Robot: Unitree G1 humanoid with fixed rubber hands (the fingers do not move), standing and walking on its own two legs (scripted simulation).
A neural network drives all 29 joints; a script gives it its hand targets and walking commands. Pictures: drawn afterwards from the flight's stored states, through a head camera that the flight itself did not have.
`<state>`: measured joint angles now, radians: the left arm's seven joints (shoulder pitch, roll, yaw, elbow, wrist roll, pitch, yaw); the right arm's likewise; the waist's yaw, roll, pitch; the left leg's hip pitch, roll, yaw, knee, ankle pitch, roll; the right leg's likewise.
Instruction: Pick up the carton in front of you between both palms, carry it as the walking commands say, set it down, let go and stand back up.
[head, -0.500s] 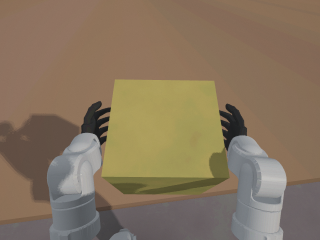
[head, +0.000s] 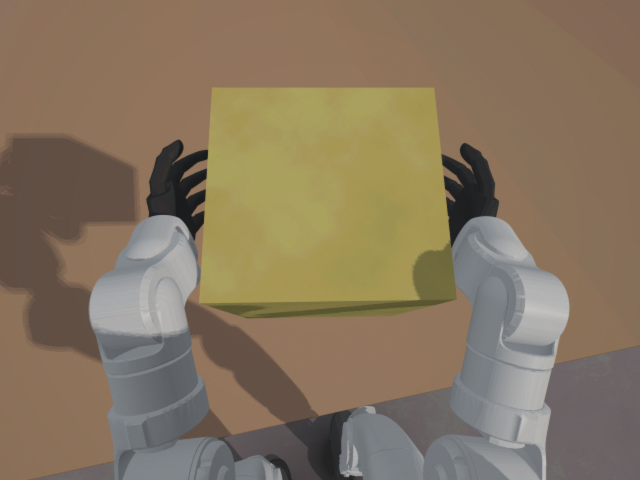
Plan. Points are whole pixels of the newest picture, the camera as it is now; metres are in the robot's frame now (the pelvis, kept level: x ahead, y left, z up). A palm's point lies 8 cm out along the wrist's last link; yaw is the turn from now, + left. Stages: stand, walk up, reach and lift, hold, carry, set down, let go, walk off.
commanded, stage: carry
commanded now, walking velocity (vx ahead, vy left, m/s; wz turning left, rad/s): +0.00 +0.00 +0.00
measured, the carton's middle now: (321, 226) +0.38 -0.01 +0.04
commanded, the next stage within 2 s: none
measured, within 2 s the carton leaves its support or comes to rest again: neither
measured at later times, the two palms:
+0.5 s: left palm (175, 109) +0.49 +0.15 +0.12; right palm (437, 116) +0.49 -0.15 +0.12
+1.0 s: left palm out of the picture +0.63 +0.12 +0.18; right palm (460, 2) +0.60 -0.18 +0.18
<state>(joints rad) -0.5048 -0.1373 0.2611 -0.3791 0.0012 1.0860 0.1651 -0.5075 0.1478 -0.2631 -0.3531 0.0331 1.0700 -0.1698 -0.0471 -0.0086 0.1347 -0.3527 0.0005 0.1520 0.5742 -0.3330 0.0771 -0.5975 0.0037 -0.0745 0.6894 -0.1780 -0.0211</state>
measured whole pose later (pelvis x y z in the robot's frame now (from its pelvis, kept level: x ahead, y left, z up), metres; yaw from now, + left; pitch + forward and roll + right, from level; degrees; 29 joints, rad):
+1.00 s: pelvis +0.28 +0.01 +0.07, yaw -1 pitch +6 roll +0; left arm -0.40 -0.17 0.23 -0.33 0.07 1.02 0.15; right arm -0.45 0.08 -0.19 -0.26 0.05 1.04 -0.17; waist -0.13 0.02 0.03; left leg -0.19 -0.04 0.06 0.55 -0.42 0.06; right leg -0.53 0.03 -0.08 0.60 -0.16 -0.01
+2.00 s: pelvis +0.36 +0.02 +0.07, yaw +1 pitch +2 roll +0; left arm -0.46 -0.12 0.26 0.01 0.05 1.09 0.15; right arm -0.44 0.13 -0.26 -0.01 -0.07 1.10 -0.15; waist 0.01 0.01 -0.11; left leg -0.22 -0.02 0.03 0.53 -0.35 0.03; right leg -0.29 0.02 -0.10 0.54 -0.28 -0.06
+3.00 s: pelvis +0.32 +0.01 +0.08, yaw +0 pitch +1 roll +0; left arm -0.46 -0.12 0.27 0.02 0.06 1.09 0.15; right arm -0.46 0.13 -0.26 0.01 -0.07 1.10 -0.15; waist 0.00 0.01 -0.10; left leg -0.26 -0.01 0.03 0.50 -0.27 0.02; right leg -0.32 0.03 -0.10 0.48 -0.19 -0.08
